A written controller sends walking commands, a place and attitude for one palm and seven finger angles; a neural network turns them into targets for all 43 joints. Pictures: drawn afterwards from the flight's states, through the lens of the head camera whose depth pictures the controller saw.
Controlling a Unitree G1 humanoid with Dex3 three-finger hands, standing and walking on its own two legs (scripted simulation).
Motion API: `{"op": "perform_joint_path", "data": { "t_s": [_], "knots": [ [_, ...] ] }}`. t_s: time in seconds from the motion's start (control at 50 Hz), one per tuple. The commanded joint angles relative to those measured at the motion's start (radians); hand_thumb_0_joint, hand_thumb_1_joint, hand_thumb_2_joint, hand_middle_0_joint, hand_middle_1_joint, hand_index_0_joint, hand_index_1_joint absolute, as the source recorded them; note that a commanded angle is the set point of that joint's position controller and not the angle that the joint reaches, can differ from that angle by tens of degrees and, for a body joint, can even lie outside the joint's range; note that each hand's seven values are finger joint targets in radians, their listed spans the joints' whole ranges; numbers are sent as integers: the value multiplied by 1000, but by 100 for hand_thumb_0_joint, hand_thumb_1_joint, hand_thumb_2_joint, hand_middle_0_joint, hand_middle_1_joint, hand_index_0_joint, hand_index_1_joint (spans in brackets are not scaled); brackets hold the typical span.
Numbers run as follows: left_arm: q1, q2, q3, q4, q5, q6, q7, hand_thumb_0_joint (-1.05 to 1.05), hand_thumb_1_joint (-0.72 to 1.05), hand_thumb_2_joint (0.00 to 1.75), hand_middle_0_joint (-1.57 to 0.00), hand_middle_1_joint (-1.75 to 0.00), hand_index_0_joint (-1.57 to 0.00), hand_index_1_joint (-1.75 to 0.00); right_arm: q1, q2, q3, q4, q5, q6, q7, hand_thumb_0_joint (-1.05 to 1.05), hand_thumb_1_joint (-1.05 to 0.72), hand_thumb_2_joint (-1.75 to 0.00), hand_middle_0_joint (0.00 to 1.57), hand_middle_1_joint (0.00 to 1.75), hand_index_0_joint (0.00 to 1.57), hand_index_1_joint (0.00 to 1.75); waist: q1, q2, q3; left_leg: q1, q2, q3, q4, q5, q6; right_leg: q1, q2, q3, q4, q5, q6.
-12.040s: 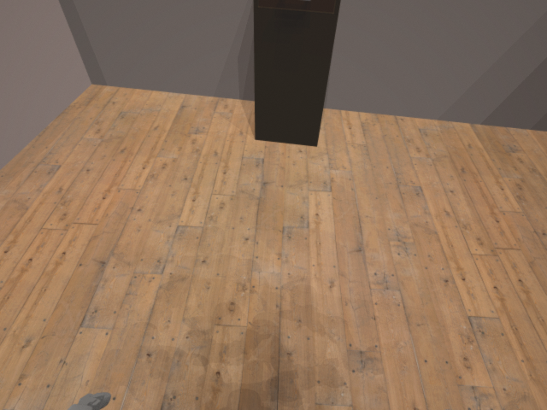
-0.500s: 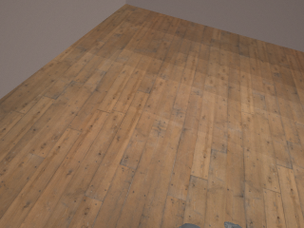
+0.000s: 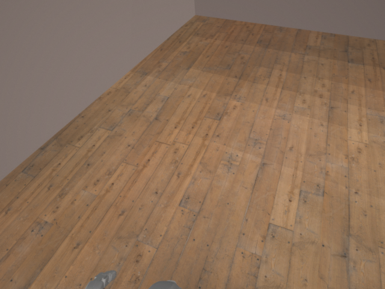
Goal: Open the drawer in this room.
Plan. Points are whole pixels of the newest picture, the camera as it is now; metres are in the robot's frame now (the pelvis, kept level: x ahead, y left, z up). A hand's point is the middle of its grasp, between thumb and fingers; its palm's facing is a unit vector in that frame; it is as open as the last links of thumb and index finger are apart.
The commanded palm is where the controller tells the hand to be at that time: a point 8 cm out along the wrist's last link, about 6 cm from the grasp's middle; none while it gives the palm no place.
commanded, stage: turn or walk to find it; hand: left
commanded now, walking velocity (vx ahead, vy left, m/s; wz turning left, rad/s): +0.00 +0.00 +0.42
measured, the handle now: out of the picture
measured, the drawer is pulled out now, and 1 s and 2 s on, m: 0.00 0.00 0.00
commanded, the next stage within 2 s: none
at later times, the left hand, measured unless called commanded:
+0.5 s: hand out of the picture -0.09 +0.24 -0.19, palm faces +0.31 -0.92 -0.25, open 7.4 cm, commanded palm none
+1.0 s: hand out of the picture -0.03 +0.21 -0.14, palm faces +0.41 -0.87 -0.29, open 7.4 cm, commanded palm none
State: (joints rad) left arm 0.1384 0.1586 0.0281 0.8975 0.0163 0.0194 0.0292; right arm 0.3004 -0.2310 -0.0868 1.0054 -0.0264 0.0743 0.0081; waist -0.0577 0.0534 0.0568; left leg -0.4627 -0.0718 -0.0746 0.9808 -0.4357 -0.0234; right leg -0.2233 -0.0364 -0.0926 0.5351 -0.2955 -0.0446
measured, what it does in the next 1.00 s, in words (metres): steps on the spot, turning left: left foot, then right foot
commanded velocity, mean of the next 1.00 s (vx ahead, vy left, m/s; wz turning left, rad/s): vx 0.00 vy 0.00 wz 0.42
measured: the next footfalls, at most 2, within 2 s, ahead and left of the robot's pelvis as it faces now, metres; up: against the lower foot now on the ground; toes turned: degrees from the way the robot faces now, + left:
left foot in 0.44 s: -0.04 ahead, +0.14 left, +0.00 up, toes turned +17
right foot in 0.92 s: +0.01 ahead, -0.09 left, +0.00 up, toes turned +21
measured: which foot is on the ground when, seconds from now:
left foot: up 0.00-0.42, down 0.44-0.94, up 0.96-1.00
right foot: down 0.00-0.44, up 0.46-0.90, down 0.92-1.00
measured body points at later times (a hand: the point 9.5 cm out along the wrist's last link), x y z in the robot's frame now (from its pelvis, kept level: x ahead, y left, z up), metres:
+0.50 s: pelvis -0.04 +0.03 -0.01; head -0.02 +0.06 +0.44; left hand -0.11 +0.29 -0.17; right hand +0.14 -0.18 -0.13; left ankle -0.08 +0.13 -0.74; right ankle -0.01 -0.09 -0.71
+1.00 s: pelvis -0.06 -0.02 +0.00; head -0.01 -0.04 +0.44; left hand -0.05 +0.25 -0.12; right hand +0.06 -0.24 -0.17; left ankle -0.09 +0.12 -0.71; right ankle -0.03 -0.10 -0.74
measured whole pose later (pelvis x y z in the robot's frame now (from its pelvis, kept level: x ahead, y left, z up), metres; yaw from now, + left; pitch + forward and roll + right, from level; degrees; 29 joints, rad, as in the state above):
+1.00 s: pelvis -0.06 -0.02 +0.00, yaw +26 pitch -1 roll +1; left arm 0.12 0.17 0.03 0.90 0.02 0.01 0.02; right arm 0.26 -0.23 -0.08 0.99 -0.02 0.06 0.00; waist -0.05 0.06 0.08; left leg -0.41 -0.06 -0.09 0.80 -0.44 -0.02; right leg -0.24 -0.03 -0.09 0.57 -0.32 -0.03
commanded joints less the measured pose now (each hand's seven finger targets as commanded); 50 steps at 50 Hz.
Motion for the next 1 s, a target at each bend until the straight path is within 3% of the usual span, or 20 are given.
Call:
{"op": "perform_joint_path", "data": {
  "t_s": [0.0, 0.12, 0.26, 0.32, 0.36, 0.38, 0.4, 0.42, 0.44, 0.5, 0.56, 0.76, 0.82, 0.86, 0.88, 0.9, 0.92, 0.94, 0.96, 0.98],
  "knots": [
    [-32, 169, 41, -69, -6, -29, 7, 0, 90, 90, -20, -30, -20, -30, 30, -65, -19, -52, 0, -8, 7, 0, -90, -90, 20, 30, 20, 30, 12, -176, 25, -95, 76, 10, 274, 100, -33, -29, -248, 127, -280, 119, -43],
    [88, 179, 48, -26, 0, -35, 8, 0, 90, 90, -20, -30, -20, -30, -42, -72, -15, -61, 1, -6, 5, 0, -90, -90, 20, 30, 20, 30, 62, -206, 0, -122, 112, 25, 209, 100, -62, 82, -285, 117, -266, 163, -68],
    [169, 228, 63, 14, 16, -28, 7, 0, 90, 90, -20, -30, -20, -30, -163, -49, 10, -92, 14, -24, 4, 0, -90, -90, 20, 30, 20, 30, 114, -227, -60, -5, 114, 100, -115, -41, -51, 166, -330, 90, -187, 396, -111],
    [166, 254, 71, 29, 17, -24, 3, 0, 90, 90, -20, -30, -20, -30, -157, -46, 18, -97, 21, -37, 0, 0, -90, -90, 20, 30, 20, 30, 106, -249, -99, 79, 100, 136, -256, -37, -34, 175, -343, 64, -130, 485, -113],
    [140, 256, 72, 35, 11, -19, 1, 0, 90, 90, -20, -30, -20, -30, -102, -53, 18, -87, 22, -46, -1, 0, -90, -90, 20, 30, 20, 30, 68, -228, -132, 203, 90, 158, -449, 105, -24, 139, -321, 12, -50, 459, -61],
    [136, 245, 69, 33, 2, -13, 0, 0, 90, 90, -20, -30, -20, -30, -77, -77, 14, -79, 20, -53, 0, 0, -90, -90, 20, 30, 20, 30, 47, -168, -139, 327, 100, 144, -577, 243, -11, 49, -294, -27, 21, 380, -12],
    [143, 203, 64, 17, -6, -5, -3, 0, 90, 90, -20, -30, -20, -30, -40, -154, -3, -78, 14, -64, -3, 0, -90, -90, 20, 30, 20, 30, 23, 31, -165, 465, 246, -38, -655, 380, 40, -115, -208, -84, 191, 157, 52],
    [119, 138, 42, -18, -6, 2, -8, 0, 90, 90, -20, -30, -20, -30, -17, -244, -24, -82, 9, -62, -10, 0, -90, -90, 20, 30, 20, 30, 8, 276, -132, 513, 463, -294, -667, 719, 149, -353, -93, -79, 375, -322, 118],
    [60, 165, 37, -26, 2, 15, -4, 0, 90, 90, -20, -30, -20, -30, 2, -254, -21, -71, 10, -50, -12, 0, -90, -90, 20, 30, 20, 30, -9, 173, -110, 415, 493, -229, -653, 714, 200, -306, -98, 4, 476, -330, 104],
    [45, 174, 49, 6, 2, 24, -12, 0, 90, 90, -20, -30, -20, -30, -130, -182, 2, -94, 4, -56, -32, 0, -90, -90, 20, 30, 20, 30, 36, 151, -20, 326, 366, -154, -659, 643, 188, -336, -93, 67, 573, -176, 113],
    [88, 166, 49, 28, 1, 17, -20, 0, 90, 90, -20, -30, -20, -30, -148, -167, 9, -107, 9, -65, -30, 0, -90, -90, 20, 30, 20, 30, 58, 90, -39, 338, 303, -92, -654, 651, 166, -306, -72, 57, 574, -105, 126],
    [-16, 141, 41, -36, -5, 15, -10, 0, 90, 90, -20, -30, -20, -30, -69, -168, -10, -101, 0, -57, -23, 0, -90, -90, 20, 30, 20, 30, 20, 103, -56, 317, 302, -246, -648, 544, 201, -226, -30, 69, 333, -164, 126],
    [15, 132, 40, -39, -12, 6, -8, 0, 90, 90, -20, -30, -20, -30, -78, -171, -15, -110, -2, -53, -22, 0, -90, -90, 20, 30, 20, 30, 37, 128, -96, 286, 280, -276, -605, 604, 192, -116, 3, 57, 174, -136, 112],
    [70, 141, 43, -25, -15, -5, -6, 0, 90, 90, -20, -30, -20, -30, -87, -161, -17, -113, 3, -52, -20, 0, -90, -90, 20, 30, 20, 30, 66, 89, -130, 234, 241, -271, -550, 587, 159, 18, 14, 48, -18, -3, 107],
    [109, 160, 49, -17, -13, -14, -2, 0, 90, 90, -20, -30, -20, -30, -91, -145, -17, -116, 10, -52, -17, 0, -90, -90, 20, 30, 20, 30, 86, 42, -154, 164, 200, -246, -501, 493, 116, 141, -16, 64, -161, 98, 100],
    [136, 227, 61, -10, -1, -26, 4, 0, 90, 90, -20, -30, -20, -30, -74, -90, -10, -121, 19, -54, -12, 0, -90, -90, 20, 30, 20, 30, 95, -129, -176, -9, 117, -150, -375, 270, 52, 311, -186, 209, -231, 130, 55],
    [150, 301, 76, -14, 10, -28, 9, 0, 90, 90, -20, -30, -20, -30, -97, -48, -1, -152, 17, -55, -11, 0, -90, -90, 20, 30, 20, 30, 115, -352, -135, -157, -9, 11, -151, -120, -9, 304, -419, 423, -240, 289, -58],
    [138, 291, 71, -29, 3, -22, 13, 0, 90, 90, -20, -30, -20, -30, -117, -99, -16, -154, 10, -43, -13, 0, -90, -90, 20, 30, 20, 30, 115, -254, -112, -108, 35, -21, 28, -155, -5, 147, -470, 389, -241, 338, -129],
    [69, 243, 70, -38, 0, -28, 17, 0, 90, 90, -20, -30, -20, -30, -93, -96, -18, -124, 3, -29, -13, 0, -90, -90, 20, 30, 20, 30, 78, -267, -80, -115, 59, -57, 124, -104, -5, 99, -403, 323, -255, 297, -121],
    [17, 220, 63, -51, -3, -25, 14, 0, 90, 90, -20, -30, -20, -30, -71, -93, -23, -95, 3, -20, -8, 0, -90, -90, 20, 30, 20, 30, 53, -223, -42, -108, 65, -37, 201, -44, -12, 59, -348, 265, -255, 244, -100]
  ]
}}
